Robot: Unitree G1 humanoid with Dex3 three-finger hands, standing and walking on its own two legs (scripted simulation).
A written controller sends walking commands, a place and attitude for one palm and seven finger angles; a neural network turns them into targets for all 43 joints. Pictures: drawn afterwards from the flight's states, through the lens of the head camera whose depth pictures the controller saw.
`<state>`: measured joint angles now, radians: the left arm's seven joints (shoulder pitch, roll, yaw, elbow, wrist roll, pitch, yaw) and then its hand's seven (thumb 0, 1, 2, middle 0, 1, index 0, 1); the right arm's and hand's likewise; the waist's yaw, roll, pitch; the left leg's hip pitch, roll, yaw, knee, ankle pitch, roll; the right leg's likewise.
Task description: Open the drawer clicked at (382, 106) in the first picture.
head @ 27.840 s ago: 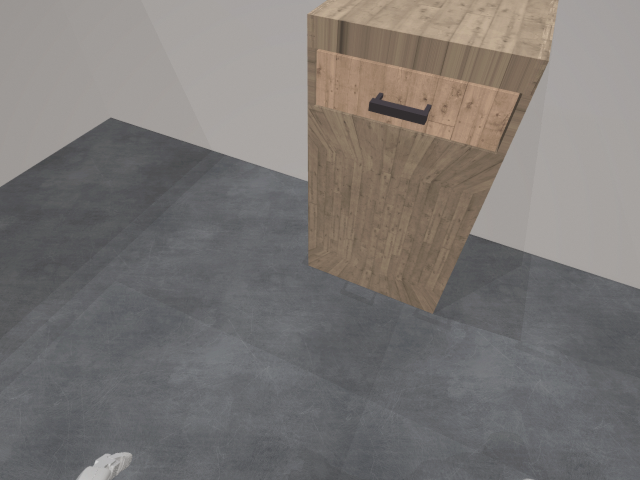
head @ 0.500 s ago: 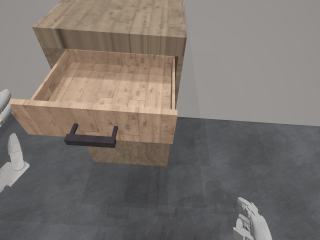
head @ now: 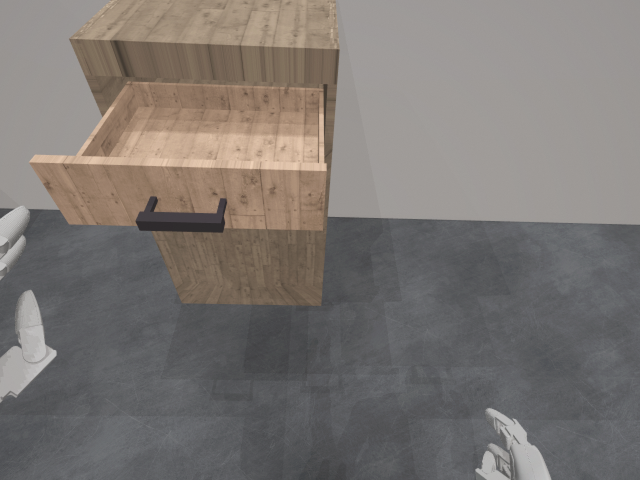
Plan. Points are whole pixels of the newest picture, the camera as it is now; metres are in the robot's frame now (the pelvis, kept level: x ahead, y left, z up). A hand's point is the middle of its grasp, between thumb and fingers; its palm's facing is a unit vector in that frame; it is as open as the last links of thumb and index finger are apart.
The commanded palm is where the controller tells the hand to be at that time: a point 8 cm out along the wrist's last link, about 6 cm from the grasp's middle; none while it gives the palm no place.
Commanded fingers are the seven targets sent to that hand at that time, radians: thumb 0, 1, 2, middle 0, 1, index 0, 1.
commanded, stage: stop stepping back and stand still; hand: left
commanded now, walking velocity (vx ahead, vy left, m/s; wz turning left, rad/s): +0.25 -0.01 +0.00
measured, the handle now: (184, 212) +0.51 +0.24 +0.02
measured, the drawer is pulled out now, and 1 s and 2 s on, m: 0.28 0.28 0.28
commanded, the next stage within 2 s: let the arm hang, fingers relaxed in 0.52 s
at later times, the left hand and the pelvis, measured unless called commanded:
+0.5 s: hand (27, 429) +0.13 +0.21 +0.19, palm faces +0.33 -0.84 -0.44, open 7.4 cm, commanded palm +0.07 +0.27 +0.21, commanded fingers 0.00 0.90 0.90 -0.20 -0.30 -0.20 -0.30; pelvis -0.06 -0.01 +0.00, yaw +0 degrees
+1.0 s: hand out of the picture -0.03 +0.17 -0.17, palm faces +0.09 -0.98 -0.19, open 6.8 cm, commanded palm none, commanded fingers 0.00 0.90 0.90 -0.20 -0.30 -0.20 -0.30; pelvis -0.06 -0.01 +0.00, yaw +3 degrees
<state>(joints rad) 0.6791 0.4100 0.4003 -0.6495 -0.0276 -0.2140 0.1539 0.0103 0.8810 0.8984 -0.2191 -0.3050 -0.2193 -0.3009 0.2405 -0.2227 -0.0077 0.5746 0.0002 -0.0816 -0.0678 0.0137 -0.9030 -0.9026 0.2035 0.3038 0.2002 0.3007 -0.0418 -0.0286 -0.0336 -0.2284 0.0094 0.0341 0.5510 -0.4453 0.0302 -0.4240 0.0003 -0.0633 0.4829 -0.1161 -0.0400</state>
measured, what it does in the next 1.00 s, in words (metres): steps on the spot: right foot, then left foot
